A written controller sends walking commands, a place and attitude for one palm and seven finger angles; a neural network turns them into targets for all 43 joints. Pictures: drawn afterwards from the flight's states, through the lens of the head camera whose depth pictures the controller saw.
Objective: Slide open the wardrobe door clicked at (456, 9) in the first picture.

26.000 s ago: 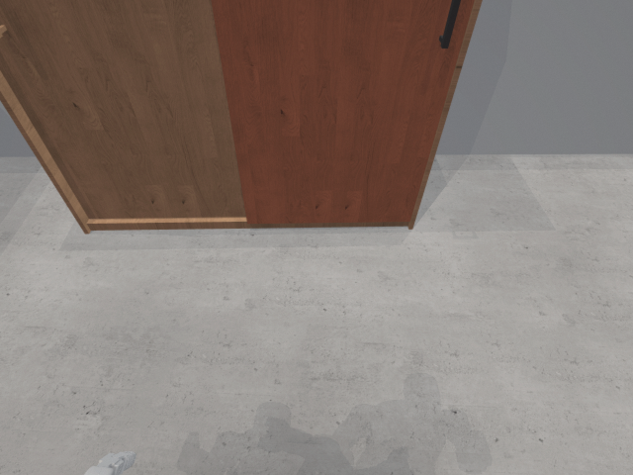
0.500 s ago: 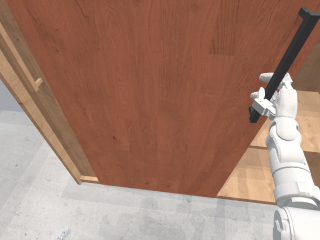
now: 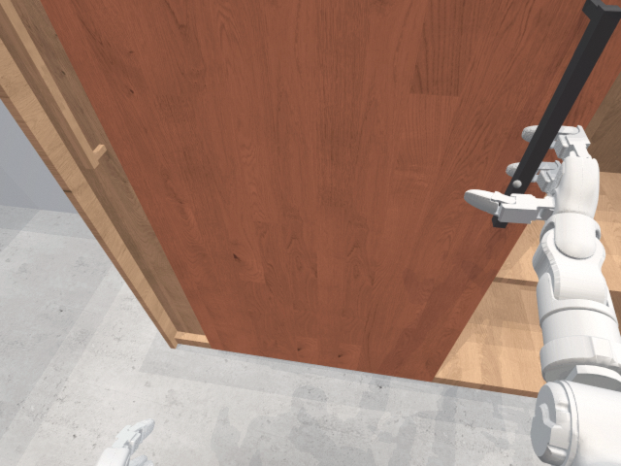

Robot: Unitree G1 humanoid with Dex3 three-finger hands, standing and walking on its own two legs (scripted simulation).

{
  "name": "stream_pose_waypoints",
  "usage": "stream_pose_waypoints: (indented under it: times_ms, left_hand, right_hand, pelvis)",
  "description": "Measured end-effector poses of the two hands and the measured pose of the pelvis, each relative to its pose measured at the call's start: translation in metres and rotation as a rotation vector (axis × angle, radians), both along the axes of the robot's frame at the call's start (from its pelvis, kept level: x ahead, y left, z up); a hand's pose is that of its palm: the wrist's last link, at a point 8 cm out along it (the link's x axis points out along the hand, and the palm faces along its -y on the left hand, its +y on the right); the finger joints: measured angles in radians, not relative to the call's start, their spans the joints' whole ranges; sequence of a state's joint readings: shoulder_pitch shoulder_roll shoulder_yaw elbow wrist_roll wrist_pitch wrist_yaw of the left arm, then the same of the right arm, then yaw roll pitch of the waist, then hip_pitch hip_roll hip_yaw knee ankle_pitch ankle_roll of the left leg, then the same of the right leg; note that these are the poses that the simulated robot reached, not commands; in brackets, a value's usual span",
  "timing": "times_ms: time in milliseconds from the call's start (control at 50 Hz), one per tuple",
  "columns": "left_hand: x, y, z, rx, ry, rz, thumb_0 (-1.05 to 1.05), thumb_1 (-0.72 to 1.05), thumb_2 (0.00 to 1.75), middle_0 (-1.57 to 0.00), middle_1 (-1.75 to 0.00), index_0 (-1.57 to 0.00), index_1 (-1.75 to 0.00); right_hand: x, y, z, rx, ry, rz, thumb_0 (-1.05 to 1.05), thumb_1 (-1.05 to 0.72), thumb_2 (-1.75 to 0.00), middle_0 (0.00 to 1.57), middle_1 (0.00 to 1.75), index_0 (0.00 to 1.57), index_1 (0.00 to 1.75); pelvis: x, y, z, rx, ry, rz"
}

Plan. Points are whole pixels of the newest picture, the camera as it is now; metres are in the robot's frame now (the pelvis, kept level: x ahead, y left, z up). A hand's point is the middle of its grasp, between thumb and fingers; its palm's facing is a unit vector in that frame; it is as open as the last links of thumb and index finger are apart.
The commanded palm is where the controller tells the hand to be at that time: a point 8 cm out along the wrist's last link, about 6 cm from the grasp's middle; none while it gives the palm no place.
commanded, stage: loosen the grip on the handle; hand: right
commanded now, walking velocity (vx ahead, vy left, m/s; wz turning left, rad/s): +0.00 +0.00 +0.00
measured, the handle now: (537, 133) +0.50 -0.23 +0.20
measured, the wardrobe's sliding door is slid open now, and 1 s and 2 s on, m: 0.54 0.54 0.54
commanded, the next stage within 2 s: slip the hand off the handle in 0.24 s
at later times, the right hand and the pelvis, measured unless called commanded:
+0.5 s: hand (525, 181) +0.45 -0.22 +0.16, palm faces +0.25 +0.96 -0.12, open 14.5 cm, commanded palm +0.41 -0.28 +0.16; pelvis +0.01 -0.01 +0.00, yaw +0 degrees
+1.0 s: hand (583, 186) +0.45 -0.29 +0.16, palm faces +0.28 +0.95 -0.13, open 14.7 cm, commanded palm +0.40 -0.33 +0.16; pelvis +0.03 +0.00 +0.00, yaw -1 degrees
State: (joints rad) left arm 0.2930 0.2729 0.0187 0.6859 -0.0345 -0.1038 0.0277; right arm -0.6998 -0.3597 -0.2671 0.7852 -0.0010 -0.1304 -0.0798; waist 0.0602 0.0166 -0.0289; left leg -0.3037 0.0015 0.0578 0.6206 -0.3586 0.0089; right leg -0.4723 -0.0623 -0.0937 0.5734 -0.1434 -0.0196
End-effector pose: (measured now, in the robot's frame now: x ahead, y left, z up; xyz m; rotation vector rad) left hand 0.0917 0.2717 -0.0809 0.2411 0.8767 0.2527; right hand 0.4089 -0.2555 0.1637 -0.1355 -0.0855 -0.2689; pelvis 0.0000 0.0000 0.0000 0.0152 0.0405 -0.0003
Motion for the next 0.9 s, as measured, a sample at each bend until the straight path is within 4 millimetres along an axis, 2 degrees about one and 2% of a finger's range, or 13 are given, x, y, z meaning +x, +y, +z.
stream_pose_waypoints:
  times_ms: [100, 220, 380, 520, 600, 780, 900]
  left_hand:
    - [-0.022, 0.000, -0.009, 0.005, 0.073, 0.027, 0.01, 0.90, 0.89, -0.20, -0.30, -0.20, -0.30]
    - [-0.031, -0.012, -0.017, -0.018, 0.110, 0.041, 0.01, 0.90, 0.89, -0.20, -0.30, -0.20, -0.30]
    - [-0.011, -0.026, -0.020, -0.049, 0.085, 0.005, 0.01, 0.90, 0.89, -0.20, -0.30, -0.20, -0.30]
    - [0.012, -0.024, -0.014, -0.039, 0.031, -0.007, 0.01, 0.90, 0.89, -0.20, -0.30, -0.20, -0.30]
    - [0.018, -0.018, -0.010, -0.024, 0.016, -0.002, 0.01, 0.90, 0.89, -0.20, -0.30, -0.20, -0.30]
    - [0.013, 0.000, -0.010, 0.021, 0.074, 0.006, 0.01, 0.90, 0.89, -0.20, -0.30, -0.20, -0.30]
    - [0.004, 0.006, -0.014, 0.046, 0.139, 0.011, 0.01, 0.90, 0.89, -0.20, -0.30, -0.20, -0.30]
  right_hand:
    - [0.001, -0.004, -0.001, -0.014, -0.009, 0.014, -0.01, 0.38, -0.28, 0.37, 1.29, 0.25, 1.27]
    - [0.007, -0.008, -0.001, -0.001, 0.003, 0.011, -0.01, 0.50, -0.22, 0.31, 1.23, 0.27, 1.22]
    - [0.005, -0.007, -0.001, 0.002, -0.001, 0.007, -0.02, 0.54, -0.20, 0.31, 1.21, 0.26, 1.17]
    - [0.007, -0.013, 0.000, 0.002, 0.010, 0.020, -0.02, 0.55, -0.20, 0.35, 1.22, 0.29, 1.18]
    - [0.006, -0.025, 0.000, 0.017, 0.020, -0.009, -0.02, 0.55, -0.20, 0.35, 1.21, 0.30, 1.18]
    - [-0.007, -0.074, -0.002, -0.007, 0.037, -0.084, -0.02, 0.55, -0.20, 0.28, 1.16, 0.27, 1.16]
    - [-0.002, -0.086, -0.002, -0.001, 0.045, -0.040, -0.02, 0.55, -0.20, 0.26, 1.15, 0.25, 1.15]
  pelvis:
    - [0.000, -0.004, -0.001, 0.003, 0.008, 0.003]
    - [0.005, -0.007, 0.000, 0.006, 0.014, 0.004]
    - [0.011, -0.008, 0.000, 0.005, 0.015, 0.001]
    - [0.014, -0.004, 0.000, 0.004, 0.017, 0.004]
    - [0.016, -0.001, 0.000, 0.002, 0.020, 0.007]
    - [0.020, 0.004, -0.001, 0.007, 0.034, -0.007]
    - [0.022, 0.004, -0.002, 0.016, 0.052, -0.023]
